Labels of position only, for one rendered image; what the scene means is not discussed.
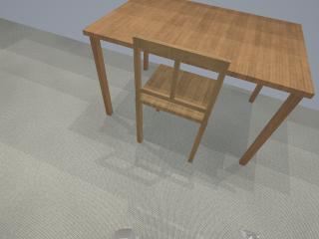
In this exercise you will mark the robot left thigh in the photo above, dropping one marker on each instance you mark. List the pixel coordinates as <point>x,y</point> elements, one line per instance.
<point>126,233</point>

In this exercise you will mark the table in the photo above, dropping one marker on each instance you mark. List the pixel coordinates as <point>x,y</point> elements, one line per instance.
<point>265,51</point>

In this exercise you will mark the robot right hand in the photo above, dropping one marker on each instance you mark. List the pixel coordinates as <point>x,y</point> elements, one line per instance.
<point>245,234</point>

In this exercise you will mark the chair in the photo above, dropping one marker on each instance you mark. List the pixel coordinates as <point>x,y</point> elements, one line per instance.
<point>175,91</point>

